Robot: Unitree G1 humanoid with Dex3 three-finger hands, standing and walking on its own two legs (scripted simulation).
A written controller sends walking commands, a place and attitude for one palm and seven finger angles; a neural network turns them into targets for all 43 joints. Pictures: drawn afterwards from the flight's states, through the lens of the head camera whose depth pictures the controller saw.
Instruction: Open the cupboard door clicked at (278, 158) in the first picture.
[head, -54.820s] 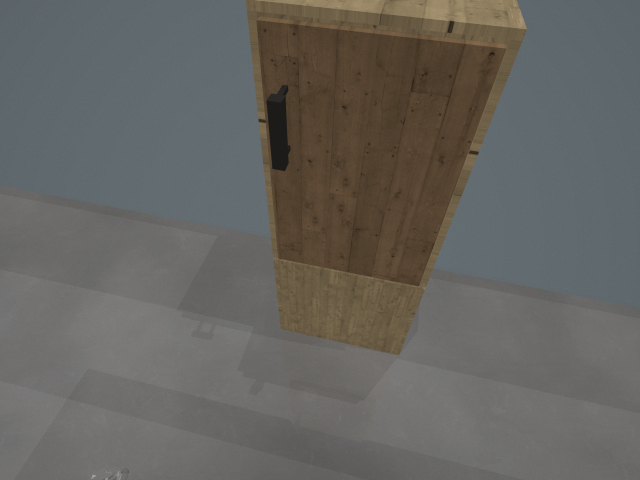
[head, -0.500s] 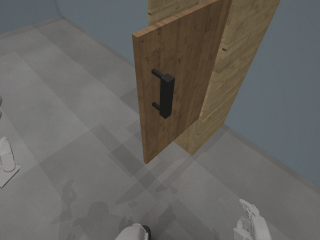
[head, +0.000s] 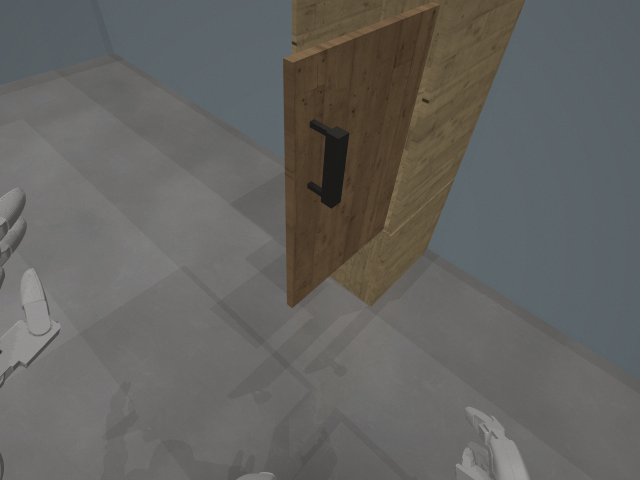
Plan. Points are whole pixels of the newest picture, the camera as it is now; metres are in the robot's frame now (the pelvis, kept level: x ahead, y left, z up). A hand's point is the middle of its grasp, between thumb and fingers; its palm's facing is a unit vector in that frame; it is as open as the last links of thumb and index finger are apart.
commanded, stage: stop stepping back and stand still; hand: left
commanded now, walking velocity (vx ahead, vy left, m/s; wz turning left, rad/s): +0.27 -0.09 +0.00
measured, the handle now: (324, 164) +0.57 +0.06 +0.09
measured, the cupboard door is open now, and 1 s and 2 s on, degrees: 90 90 90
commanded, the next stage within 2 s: let the arm hang, fingers relaxed in 1.32 s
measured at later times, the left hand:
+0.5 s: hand (14, 397) +0.14 +0.26 +0.17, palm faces +0.44 -0.80 -0.42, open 7.4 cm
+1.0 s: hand out of the picture +0.14 +0.28 +0.16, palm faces +0.38 -0.80 -0.46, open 7.4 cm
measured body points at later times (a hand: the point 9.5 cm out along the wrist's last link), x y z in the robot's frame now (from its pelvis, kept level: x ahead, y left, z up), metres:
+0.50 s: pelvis -0.06 +0.00 +0.00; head -0.09 +0.00 +0.45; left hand +0.11 +0.30 +0.19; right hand +0.06 -0.25 -0.10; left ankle -0.02 +0.12 -0.71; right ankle -0.09 -0.07 -0.73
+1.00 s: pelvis -0.06 +0.03 +0.01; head -0.05 +0.03 +0.46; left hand +0.11 +0.32 +0.18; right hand +0.11 -0.20 -0.08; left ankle -0.02 +0.13 -0.73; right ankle -0.09 -0.07 -0.73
